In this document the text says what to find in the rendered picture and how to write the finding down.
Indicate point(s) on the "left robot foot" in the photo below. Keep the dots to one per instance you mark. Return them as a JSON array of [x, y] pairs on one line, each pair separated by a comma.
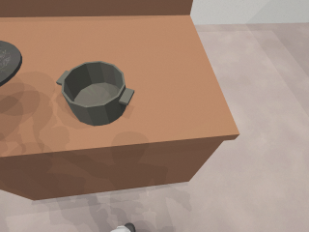
[[130, 226]]

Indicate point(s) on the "table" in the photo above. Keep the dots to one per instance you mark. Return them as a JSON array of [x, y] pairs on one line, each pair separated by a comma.
[[175, 120]]

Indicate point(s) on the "pot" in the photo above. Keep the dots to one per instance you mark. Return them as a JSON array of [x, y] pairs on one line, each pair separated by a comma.
[[96, 92]]

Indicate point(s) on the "lid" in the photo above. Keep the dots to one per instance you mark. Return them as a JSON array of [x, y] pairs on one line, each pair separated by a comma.
[[10, 61]]

